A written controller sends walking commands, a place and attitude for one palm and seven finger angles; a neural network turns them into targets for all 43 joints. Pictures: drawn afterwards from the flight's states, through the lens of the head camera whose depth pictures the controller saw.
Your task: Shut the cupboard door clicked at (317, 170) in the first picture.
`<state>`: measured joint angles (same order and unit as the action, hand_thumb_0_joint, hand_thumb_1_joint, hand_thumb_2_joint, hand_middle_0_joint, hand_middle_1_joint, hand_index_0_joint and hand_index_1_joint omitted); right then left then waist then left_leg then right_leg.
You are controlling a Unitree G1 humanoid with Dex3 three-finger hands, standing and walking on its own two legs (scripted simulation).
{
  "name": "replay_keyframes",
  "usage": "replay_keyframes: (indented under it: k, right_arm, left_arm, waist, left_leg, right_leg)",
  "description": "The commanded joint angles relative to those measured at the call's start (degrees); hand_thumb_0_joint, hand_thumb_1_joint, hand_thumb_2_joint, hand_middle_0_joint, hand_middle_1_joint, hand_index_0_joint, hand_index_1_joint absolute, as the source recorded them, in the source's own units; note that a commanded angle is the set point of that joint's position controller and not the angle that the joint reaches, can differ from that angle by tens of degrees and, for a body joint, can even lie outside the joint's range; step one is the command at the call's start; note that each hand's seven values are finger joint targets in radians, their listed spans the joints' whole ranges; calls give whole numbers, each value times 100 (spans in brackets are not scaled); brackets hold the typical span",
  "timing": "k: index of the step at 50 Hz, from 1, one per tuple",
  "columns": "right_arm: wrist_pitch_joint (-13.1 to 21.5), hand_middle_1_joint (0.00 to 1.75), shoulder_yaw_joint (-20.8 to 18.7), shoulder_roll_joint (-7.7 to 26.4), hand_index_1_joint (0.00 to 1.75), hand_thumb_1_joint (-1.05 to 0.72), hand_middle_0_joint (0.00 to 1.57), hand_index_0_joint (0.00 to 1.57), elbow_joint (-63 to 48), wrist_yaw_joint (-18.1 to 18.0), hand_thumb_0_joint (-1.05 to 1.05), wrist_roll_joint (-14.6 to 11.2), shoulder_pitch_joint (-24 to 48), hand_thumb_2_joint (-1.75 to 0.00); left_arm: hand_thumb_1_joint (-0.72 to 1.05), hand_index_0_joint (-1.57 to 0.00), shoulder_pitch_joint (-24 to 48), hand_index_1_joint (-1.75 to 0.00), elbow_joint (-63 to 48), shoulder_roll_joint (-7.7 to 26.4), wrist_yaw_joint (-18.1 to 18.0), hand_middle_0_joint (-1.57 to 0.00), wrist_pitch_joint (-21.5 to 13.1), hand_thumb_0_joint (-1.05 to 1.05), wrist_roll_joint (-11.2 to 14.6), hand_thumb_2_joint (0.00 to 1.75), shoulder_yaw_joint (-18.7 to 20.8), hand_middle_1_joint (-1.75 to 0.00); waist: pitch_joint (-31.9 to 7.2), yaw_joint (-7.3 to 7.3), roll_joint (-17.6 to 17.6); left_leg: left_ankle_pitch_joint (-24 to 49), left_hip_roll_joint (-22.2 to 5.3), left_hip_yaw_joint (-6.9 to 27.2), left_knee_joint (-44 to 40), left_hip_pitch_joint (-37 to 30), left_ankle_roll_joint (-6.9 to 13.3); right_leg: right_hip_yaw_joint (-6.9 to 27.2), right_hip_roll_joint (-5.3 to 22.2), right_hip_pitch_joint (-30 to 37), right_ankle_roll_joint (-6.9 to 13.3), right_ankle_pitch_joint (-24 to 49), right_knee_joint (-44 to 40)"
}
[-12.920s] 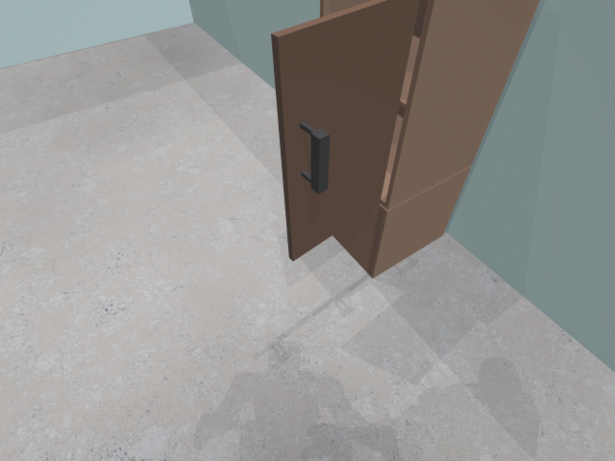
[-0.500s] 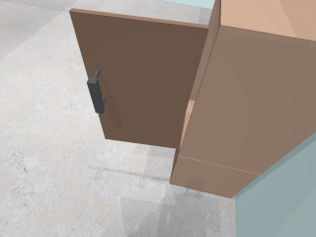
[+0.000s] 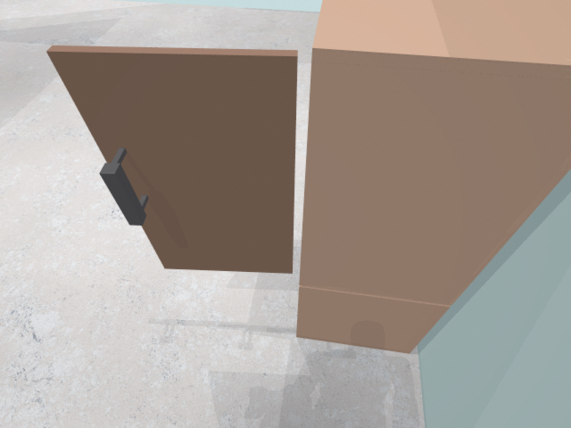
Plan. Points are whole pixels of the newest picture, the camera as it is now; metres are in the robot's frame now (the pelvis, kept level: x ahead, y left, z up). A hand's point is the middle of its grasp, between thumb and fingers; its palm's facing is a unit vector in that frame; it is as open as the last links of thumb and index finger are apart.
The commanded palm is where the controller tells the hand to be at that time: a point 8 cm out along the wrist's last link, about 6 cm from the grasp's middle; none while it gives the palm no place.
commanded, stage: come to a stop and stand still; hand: left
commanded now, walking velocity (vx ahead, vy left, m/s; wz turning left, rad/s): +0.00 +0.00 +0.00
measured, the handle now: (129, 187) +0.51 +0.31 +0.01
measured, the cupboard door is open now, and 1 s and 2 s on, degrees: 96 96 96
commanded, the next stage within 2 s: look again from close up in 0.26 s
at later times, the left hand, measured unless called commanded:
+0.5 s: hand out of the picture -0.02 +0.19 -0.18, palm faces +0.01 -0.98 -0.19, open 7.4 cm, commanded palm none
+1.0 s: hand out of the picture -0.05 +0.22 -0.18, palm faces +0.03 -0.99 -0.17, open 7.4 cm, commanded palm none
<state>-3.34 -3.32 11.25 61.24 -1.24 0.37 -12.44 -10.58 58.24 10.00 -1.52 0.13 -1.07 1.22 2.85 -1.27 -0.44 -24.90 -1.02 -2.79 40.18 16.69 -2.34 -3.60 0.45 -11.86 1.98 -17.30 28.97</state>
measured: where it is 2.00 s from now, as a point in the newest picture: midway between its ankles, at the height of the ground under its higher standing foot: outside the picture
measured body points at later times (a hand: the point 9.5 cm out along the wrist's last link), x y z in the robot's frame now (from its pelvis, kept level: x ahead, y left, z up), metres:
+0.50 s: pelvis -0.02 +0.02 +0.00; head -0.02 +0.02 +0.45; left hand -0.02 +0.24 -0.16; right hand +0.01 -0.21 -0.15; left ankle -0.02 +0.12 -0.74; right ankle -0.02 -0.10 -0.74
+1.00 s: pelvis -0.02 +0.05 +0.00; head -0.02 +0.06 +0.45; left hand -0.05 +0.27 -0.16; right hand -0.03 -0.17 -0.15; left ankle -0.02 +0.12 -0.74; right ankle -0.02 -0.10 -0.74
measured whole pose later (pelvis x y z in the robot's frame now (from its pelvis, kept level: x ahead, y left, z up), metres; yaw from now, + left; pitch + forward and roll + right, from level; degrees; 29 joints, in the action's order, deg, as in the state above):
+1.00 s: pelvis -0.02 +0.05 +0.00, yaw +0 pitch -2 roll +0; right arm 0.6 0.9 8.1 62.5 -0.8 0.6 -18.1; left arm -20.1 63.1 8.7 -2.0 -0.3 -0.9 -0.8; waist 1.1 0.4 0.9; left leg -14.1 3.0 -4.2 25.6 10.3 4.5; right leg -2.4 3.7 -10.5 -2.3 -13.4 25.6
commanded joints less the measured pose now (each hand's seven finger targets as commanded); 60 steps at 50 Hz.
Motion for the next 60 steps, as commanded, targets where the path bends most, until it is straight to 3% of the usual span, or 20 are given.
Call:
replay_keyframes:
  k: [1,2,3,5,12,13,14,15,16,17,18,20,23,28,36,46,51,54,58,60]
  right_arm:
    - [309,30,100,248,30,-90,20,20,56,-54,0,30,-487,-90]
    - [349,30,110,422,30,-90,20,20,38,-78,0,57,-353,-90]
    - [327,30,113,502,30,-90,20,20,39,-91,0,58,-292,-90]
    - [346,30,151,337,30,-90,20,20,163,-114,0,51,-291,-90]
    - [366,30,193,203,30,-90,20,20,329,-117,0,40,-576,-90]
    - [493,30,181,411,30,-90,20,20,-101,-47,0,-14,-14,-90]
    - [489,30,261,206,30,-90,20,20,-317,-28,0,-9,-259,-90]
    - [525,30,247,65,30,-90,20,20,-291,-18,0,18,-728,-90]
    - [530,30,234,138,30,-90,20,20,-284,-39,0,16,-856,-90]
    - [513,30,234,155,30,-90,20,20,-294,-53,0,4,-831,-90]
    - [484,30,239,193,30,-90,20,20,-312,-61,0,0,-792,-90]
    - [457,30,258,225,30,-90,20,20,-348,-57,0,23,-671,-90]
    - [437,30,280,310,30,-90,20,20,-407,-23,0,35,-570,-90]
    - [442,30,253,439,30,-90,20,20,-449,-1,0,65,-632,-90]
    - [484,30,264,501,30,-90,20,20,-401,-6,0,48,-651,-90]
    - [539,30,308,372,30,-90,20,20,-84,-28,0,13,-805,-90]
    - [422,30,294,406,30,-90,20,20,-33,6,0,47,-852,-90]
    - [383,30,291,372,30,-90,20,20,-116,30,0,58,-826,-90]
    - [397,30,297,203,30,-90,20,20,-242,55,0,82,-878,-90]
    - [416,30,280,155,30,-90,20,20,-286,60,0,82,-936,-90]
  left_arm:
    - [90,-20,-225,-30,-39,700,-27,-20,-109,0,120,90,133,-30]
    - [90,-20,-336,-30,-8,575,-16,-20,-95,0,132,90,90,-30]
    - [90,-20,-289,-30,-1,512,-30,-20,-68,0,104,90,81,-30]
    - [90,-20,-236,-30,138,543,-14,-20,-23,0,102,90,92,-30]
    - [90,-20,-412,-30,385,488,2,-20,-86,0,103,90,21,-30]
    - [90,-20,-1084,-30,526,569,-289,-20,-238,0,-16,90,-17,-30]
    - [90,-20,-1040,-30,425,927,-260,-20,-367,0,-27,90,23,-30]
    - [90,-20,-1084,-30,320,833,-237,-20,-399,0,23,90,23,-30]
    - [90,-20,-954,-30,242,723,-209,-20,-383,0,56,90,-21,-30]
    - [90,-20,-969,-30,211,644,-192,-20,-361,0,73,90,-36,-30]
    - [90,-20,-926,-30,196,577,-172,-20,-326,0,74,90,-69,-30]
    - [90,-20,-791,-30,149,525,-136,-20,-224,0,53,90,-105,-30]
    - [90,-20,-870,-30,156,452,-101,-20,-152,0,31,90,-130,-30]
    - [90,-20,-969,-30,103,422,-69,-20,-108,0,10,90,-113,-30]
    - [90,-20,-1159,-30,133,355,-51,-20,-87,0,-1,90,-126,-30]
    - [90,-20,-1249,-30,298,311,-74,-20,-123,0,25,90,-139,-30]
    - [90,-20,-1320,-30,300,344,-59,-20,-100,0,-36,90,-82,-30]
    - [90,-20,-1454,-30,269,454,-44,-20,-104,0,-41,90,-6,-30]
    - [90,-20,-1573,-30,212,670,-77,-20,-123,0,-13,90,149,-30]
    - [90,-20,-1533,-30,133,727,-95,-20,-116,0,-23,90,223,-30]
  waist:
    - [-404,79,14]
    - [-467,206,-350]
    - [-353,202,-131]
    - [-166,202,-647]
    - [-16,150,116]
    - [215,367,-112]
    - [-89,94,103]
    - [-925,-1,355]
    - [-1333,-64,438]
    - [-1289,-8,608]
    - [-935,-8,682]
    - [-139,30,82]
    - [431,96,9]
    - [478,100,-53]
    - [351,187,-102]
    - [158,158,1]
    - [478,190,-14]
    - [618,247,229]
    - [590,245,894]
    - [571,199,886]
  left_leg:
    - [2439,-474,493,-1907,-998,159]
    - [3010,-854,750,-1859,-885,327]
    - [2504,-918,719,-1848,-585,335]
    - [2262,-729,643,-2014,-408,267]
    - [1805,-521,441,-2176,-635,201]
    - [1988,-448,136,-814,-276,143]
    - [1624,-259,98,-881,-97,149]
    - [1148,-220,108,-1044,-234,242]
    - [1473,-181,141,-1162,-427,288]
    - [1708,-245,179,-1177,-538,311]
    - [1745,-292,243,-1241,-541,321]
    - [1939,-394,366,-1479,-441,349]
    - [1286,-433,611,-1838,-65,426]
    - [311,-430,837,-2247,170,487]
    - [184,-498,1003,-2586,272,537]
    - [1318,-442,811,-2350,-175,513]
    - [-113,-338,761,-2307,182,584]
    - [-286,-165,615,-1957,452,598]
    - [217,176,62,-922,730,459]
    - [310,157,-20,-786,588,453]
  right_leg:
    - [749,866,73,187,2439,-311]
    - [585,629,179,-16,1848,-475]
    - [572,525,332,-68,1243,-734]
    - [568,562,489,-29,1234,-745]
    - [632,632,425,12,1118,-1128]
    - [988,991,158,-215,3965,-791]
    - [945,1271,819,-19,5847,-501]
    - [963,1348,1291,177,6215,-104]
    - [734,1199,1496,228,5981,84]
    - [676,1080,1307,185,5271,33]
    - [635,996,947,163,4384,-132]
    - [589,767,241,132,2446,-349]
    - [631,564,-151,84,401,-699]
    - [560,486,-213,41,-159,-698]
    - [375,469,106,-30,303,-525]
    - [429,579,198,-58,769,-617]
    - [431,580,23,62,-392,-531]
    - [714,737,-10,199,-931,-718]
    - [1441,1379,104,555,-1293,-1102]
    - [1426,1497,-25,611,-1130,-1023]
